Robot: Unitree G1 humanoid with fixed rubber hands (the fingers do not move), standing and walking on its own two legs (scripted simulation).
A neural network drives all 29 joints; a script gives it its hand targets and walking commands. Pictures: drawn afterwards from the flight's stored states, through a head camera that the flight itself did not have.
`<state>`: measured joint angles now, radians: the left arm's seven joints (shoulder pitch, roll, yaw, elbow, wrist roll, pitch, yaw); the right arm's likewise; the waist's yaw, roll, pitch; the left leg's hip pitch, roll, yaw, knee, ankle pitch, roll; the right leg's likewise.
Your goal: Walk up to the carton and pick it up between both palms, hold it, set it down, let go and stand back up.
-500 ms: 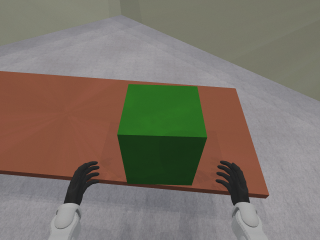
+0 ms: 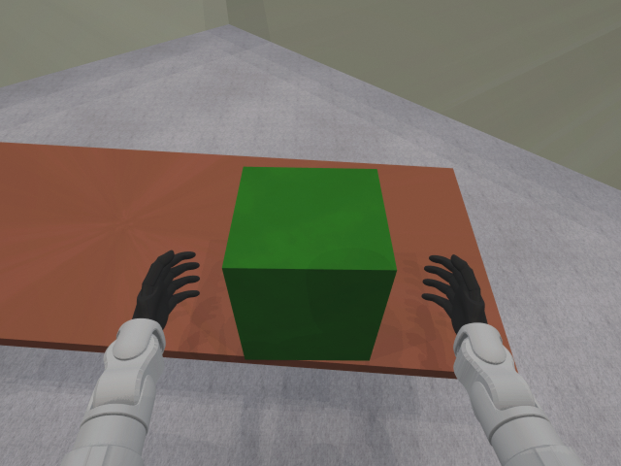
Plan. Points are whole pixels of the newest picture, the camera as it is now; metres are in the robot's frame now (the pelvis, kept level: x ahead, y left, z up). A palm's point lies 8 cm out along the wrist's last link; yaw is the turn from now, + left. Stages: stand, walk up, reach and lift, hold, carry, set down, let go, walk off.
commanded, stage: reach and lift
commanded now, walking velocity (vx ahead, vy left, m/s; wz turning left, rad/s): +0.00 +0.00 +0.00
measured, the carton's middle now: (308, 267) +0.41 +0.02 +0.00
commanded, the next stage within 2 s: none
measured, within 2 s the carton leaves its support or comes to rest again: neither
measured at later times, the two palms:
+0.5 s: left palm (157, 237) +0.38 +0.23 +0.11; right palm (467, 246) +0.36 -0.19 +0.10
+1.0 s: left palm (157, 179) +0.43 +0.23 +0.16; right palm (466, 182) +0.42 -0.18 +0.17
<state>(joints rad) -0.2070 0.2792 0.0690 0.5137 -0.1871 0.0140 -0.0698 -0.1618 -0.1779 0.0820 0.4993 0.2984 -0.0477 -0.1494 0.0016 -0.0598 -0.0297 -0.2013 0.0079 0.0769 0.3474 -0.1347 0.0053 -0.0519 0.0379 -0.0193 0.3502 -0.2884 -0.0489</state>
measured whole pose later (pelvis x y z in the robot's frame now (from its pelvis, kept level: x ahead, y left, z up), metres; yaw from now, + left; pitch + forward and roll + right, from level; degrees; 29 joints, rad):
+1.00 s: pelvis -0.01 +0.00 +0.00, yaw +0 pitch +8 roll -1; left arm -0.96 0.39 0.01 0.96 -0.22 0.24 0.00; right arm -0.96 -0.30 0.04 1.00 0.39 0.20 -0.13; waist -0.03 -0.05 -0.13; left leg -0.42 0.03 0.06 0.39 -0.11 0.01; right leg -0.26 0.06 -0.03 0.38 -0.26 -0.04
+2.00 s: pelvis -0.02 +0.01 -0.02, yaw +0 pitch +23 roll -1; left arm -0.98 0.23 0.09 1.37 -0.09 -0.30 0.02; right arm -0.90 -0.14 -0.05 1.25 0.21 -0.23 -0.11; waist -0.04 -0.04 -0.26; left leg -0.80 0.03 0.06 0.54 -0.13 0.02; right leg -0.66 0.05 -0.05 0.56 -0.30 -0.04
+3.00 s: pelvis -0.01 +0.02 +0.00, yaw -1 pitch +12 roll -1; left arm -0.79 -0.03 0.59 1.02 0.48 -0.21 -0.01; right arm -0.72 0.16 -0.78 0.94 -0.59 -0.28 -0.01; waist 0.01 -0.08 -0.07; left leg -0.47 0.02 0.09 0.35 -0.09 0.03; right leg -0.32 0.04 -0.01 0.33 -0.22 -0.02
